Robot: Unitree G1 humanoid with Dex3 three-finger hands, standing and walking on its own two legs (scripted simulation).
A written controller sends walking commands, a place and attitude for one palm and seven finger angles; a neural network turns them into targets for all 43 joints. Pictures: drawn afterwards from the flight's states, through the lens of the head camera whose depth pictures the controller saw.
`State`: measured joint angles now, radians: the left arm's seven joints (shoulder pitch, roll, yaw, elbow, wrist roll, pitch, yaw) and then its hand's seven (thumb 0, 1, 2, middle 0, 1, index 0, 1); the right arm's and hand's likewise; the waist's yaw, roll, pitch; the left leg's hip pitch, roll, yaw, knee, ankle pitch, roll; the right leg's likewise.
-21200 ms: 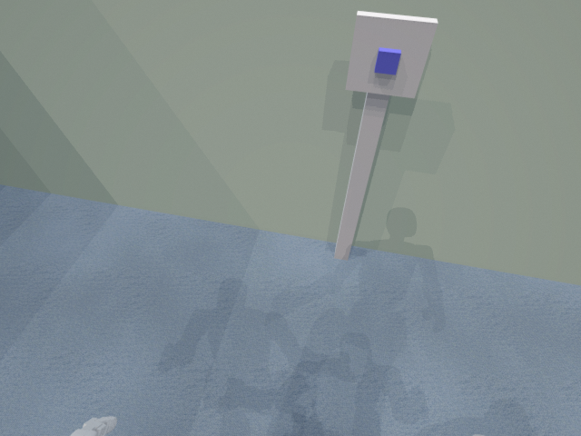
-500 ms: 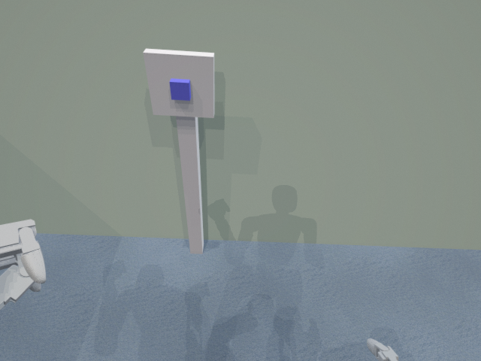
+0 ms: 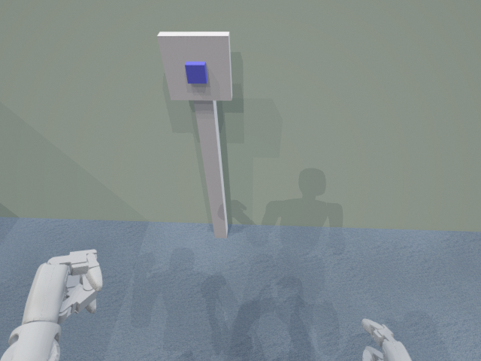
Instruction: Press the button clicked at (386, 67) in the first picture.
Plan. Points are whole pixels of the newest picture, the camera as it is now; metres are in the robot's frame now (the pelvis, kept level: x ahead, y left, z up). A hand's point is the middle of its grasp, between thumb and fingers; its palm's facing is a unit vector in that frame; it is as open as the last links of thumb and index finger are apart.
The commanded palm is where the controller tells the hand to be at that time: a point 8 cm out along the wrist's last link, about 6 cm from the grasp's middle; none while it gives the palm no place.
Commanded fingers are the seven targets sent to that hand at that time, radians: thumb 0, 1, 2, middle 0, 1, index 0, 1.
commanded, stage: let the arm hang, fingers relaxed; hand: left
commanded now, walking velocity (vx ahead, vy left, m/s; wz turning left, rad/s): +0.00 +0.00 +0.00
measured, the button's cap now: (196, 72) +0.79 +0.17 +0.12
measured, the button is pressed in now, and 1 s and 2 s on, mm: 0 0 0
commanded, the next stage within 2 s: stand and wait in 1.00 s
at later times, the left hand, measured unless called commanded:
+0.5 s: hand out of the picture -0.06 +0.20 -0.16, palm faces +0.03 -0.97 -0.25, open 5.7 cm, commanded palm none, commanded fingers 0.00 0.90 0.90 -0.20 -0.30 -0.20 -0.30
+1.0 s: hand out of the picture +0.00 +0.16 -0.16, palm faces +0.02 -0.98 -0.19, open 7.3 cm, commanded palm none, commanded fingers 0.00 0.90 0.90 -0.20 -0.30 -0.20 -0.30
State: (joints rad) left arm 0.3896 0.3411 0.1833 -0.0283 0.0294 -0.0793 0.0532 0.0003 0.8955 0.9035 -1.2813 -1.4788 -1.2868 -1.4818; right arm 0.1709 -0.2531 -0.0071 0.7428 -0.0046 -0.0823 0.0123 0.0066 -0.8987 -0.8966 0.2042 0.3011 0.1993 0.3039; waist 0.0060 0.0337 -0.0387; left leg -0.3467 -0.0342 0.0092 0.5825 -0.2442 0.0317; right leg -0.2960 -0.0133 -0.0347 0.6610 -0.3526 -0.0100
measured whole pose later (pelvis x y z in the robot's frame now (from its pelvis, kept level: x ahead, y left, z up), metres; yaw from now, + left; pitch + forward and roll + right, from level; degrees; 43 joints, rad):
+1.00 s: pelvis -0.01 -0.01 +0.01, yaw +0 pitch -2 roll +0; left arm 0.25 0.14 0.01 1.13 0.01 0.00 0.03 0.00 0.91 0.90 -0.20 -0.30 -0.20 -0.31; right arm 0.29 -0.15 -0.01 1.12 -0.01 0.02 -0.02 0.00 -0.91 -0.90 0.20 0.30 0.19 0.30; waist -0.02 0.01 0.05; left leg -0.22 -0.01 0.00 0.41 -0.15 0.01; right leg -0.15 0.03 -0.02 0.43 -0.24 -0.03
